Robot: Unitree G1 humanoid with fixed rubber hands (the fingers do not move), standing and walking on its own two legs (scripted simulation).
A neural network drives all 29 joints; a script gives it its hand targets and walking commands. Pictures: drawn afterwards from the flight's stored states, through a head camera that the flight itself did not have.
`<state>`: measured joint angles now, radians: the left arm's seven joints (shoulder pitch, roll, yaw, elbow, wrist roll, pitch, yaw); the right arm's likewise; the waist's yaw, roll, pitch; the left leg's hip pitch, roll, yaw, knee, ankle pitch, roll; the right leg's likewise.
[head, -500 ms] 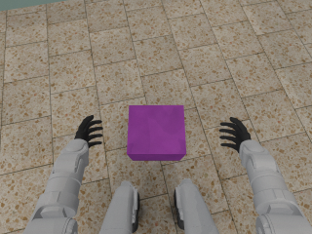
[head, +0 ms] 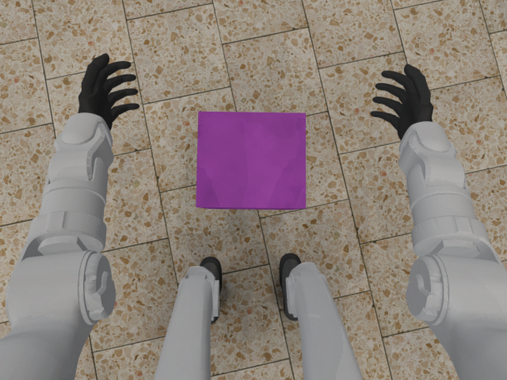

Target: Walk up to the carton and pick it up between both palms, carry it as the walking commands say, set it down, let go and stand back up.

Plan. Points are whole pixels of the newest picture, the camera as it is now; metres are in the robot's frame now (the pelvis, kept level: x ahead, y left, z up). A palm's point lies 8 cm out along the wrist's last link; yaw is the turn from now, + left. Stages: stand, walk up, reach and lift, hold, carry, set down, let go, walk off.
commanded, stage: reach and lift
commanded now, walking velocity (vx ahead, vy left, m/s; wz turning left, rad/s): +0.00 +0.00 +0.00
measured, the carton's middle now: (251, 166) +0.47 +0.00 -0.53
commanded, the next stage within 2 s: none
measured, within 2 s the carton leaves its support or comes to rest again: neither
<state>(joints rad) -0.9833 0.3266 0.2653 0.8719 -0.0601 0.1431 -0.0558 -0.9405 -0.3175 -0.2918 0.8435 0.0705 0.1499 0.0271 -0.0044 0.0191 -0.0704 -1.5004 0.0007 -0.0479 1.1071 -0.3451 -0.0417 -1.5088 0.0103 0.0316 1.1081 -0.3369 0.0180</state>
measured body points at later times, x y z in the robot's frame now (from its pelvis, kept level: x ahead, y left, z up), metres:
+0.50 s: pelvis -0.01 +0.01 -0.08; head +0.30 +0.00 +0.24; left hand +0.51 +0.22 -0.20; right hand +0.49 -0.24 -0.21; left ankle +0.06 +0.14 -0.62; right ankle +0.07 -0.12 -0.62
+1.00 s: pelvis -0.04 +0.01 -0.21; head +0.31 -0.01 +0.07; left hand +0.51 +0.22 -0.35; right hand +0.49 -0.24 -0.37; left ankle +0.06 +0.14 -0.62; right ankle +0.07 -0.12 -0.62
